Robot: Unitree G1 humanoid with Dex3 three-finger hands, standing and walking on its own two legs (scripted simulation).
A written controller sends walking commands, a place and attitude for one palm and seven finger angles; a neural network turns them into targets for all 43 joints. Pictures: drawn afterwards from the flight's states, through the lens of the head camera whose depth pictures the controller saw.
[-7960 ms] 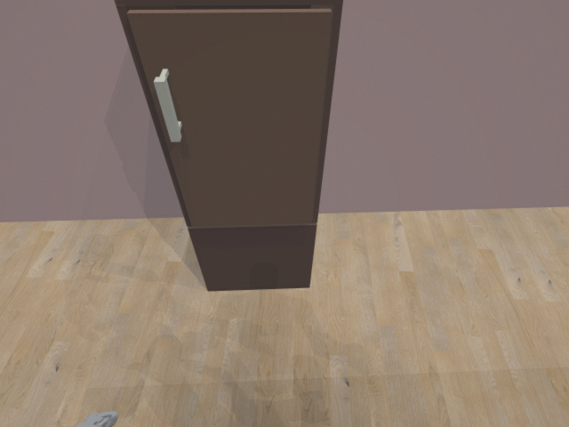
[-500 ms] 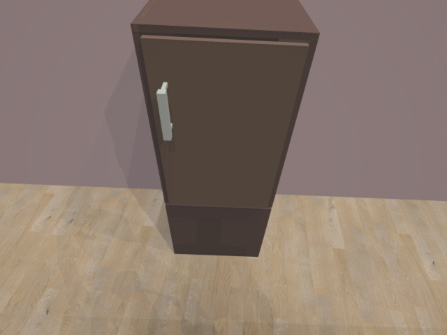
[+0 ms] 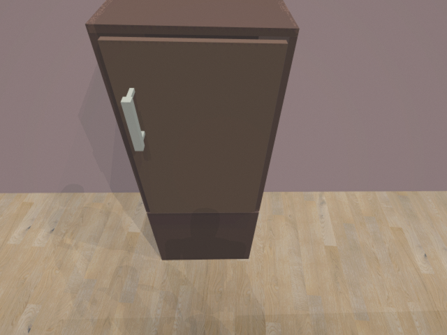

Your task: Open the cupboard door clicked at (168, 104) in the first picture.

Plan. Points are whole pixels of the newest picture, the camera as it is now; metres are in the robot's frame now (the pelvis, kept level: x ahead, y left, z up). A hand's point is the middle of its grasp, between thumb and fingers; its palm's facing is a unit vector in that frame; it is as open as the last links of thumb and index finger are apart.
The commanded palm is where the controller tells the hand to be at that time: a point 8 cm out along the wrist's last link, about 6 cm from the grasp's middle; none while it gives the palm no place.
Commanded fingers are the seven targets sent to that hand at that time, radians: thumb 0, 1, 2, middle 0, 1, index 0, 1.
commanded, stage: come to a stop and stand still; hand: left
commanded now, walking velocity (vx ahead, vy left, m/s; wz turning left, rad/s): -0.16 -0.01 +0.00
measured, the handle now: (135, 120) +0.54 +0.23 +0.09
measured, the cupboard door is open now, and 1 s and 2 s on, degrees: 0 0 0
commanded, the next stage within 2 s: look again from close up in 0.76 s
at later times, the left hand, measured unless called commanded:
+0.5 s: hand out of the picture +0.01 +0.19 -0.18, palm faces +0.09 -0.98 -0.20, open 7.3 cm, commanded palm none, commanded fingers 0.00 0.90 0.90 -0.20 -0.30 -0.20 -0.30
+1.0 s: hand out of the picture -0.05 +0.17 -0.17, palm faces +0.05 -0.98 -0.18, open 7.3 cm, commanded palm none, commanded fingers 0.00 0.90 0.90 -0.20 -0.30 -0.20 -0.30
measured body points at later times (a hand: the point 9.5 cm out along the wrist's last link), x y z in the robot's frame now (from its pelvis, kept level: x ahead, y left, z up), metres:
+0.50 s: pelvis -0.02 +0.01 +0.00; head -0.02 +0.02 +0.45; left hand +0.01 +0.24 -0.16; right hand +0.01 -0.22 -0.15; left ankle -0.01 +0.10 -0.74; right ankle +0.03 -0.12 -0.73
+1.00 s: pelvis -0.02 +0.01 +0.00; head -0.02 +0.00 +0.45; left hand -0.05 +0.22 -0.16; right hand -0.02 -0.20 -0.16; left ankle -0.01 +0.10 -0.73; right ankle +0.02 -0.12 -0.73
